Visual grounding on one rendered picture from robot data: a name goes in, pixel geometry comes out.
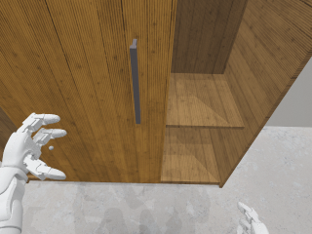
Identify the handle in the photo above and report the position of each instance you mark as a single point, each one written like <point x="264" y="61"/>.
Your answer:
<point x="134" y="69"/>

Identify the robot left forearm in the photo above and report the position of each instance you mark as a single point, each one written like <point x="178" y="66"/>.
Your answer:
<point x="12" y="182"/>

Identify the left robot hand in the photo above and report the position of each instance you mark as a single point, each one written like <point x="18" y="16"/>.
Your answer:
<point x="20" y="145"/>

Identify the right robot hand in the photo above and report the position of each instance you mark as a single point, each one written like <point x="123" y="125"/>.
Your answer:
<point x="252" y="224"/>

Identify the wardrobe door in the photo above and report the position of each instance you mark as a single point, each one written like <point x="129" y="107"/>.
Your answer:
<point x="7" y="127"/>
<point x="71" y="58"/>

